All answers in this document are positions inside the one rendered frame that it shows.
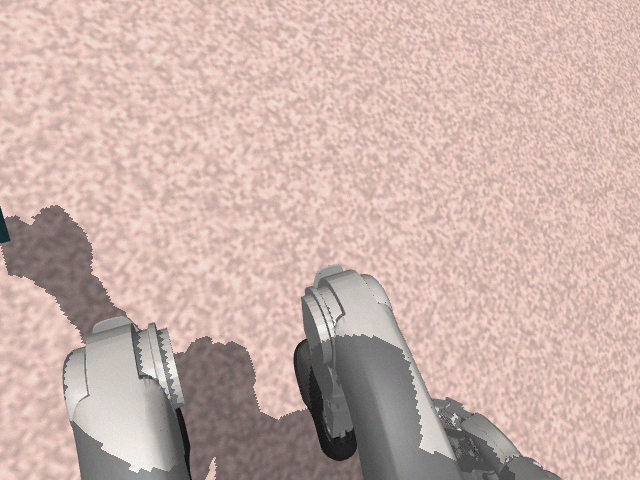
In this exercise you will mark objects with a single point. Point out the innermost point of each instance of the right robot hand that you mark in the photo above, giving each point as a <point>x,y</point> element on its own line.
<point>486,450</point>

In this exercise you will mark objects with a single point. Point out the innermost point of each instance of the right robot arm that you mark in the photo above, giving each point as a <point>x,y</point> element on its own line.
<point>525,468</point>

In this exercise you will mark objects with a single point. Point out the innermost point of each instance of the cube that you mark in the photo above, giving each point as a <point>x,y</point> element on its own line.
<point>4,235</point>

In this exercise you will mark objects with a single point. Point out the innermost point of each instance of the right robot foot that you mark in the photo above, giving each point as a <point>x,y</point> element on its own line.
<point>338,449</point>

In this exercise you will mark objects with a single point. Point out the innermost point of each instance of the left robot foot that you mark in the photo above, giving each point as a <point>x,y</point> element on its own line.
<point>185,439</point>

